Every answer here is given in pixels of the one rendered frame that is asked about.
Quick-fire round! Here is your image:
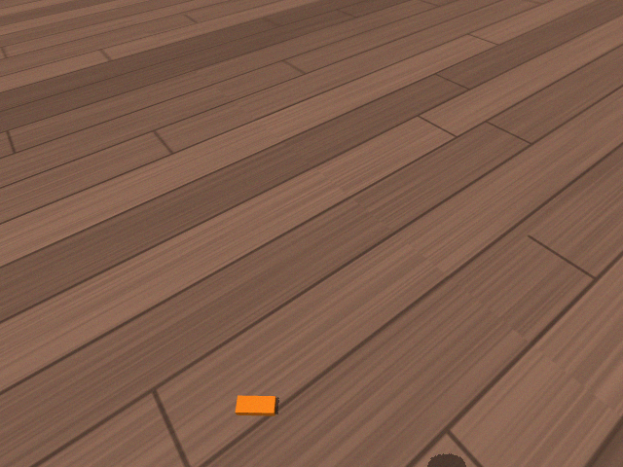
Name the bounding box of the small box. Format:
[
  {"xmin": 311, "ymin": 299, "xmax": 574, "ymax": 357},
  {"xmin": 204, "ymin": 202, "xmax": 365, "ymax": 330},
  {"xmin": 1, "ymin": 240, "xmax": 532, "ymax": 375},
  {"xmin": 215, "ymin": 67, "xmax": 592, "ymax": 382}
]
[{"xmin": 236, "ymin": 396, "xmax": 276, "ymax": 416}]

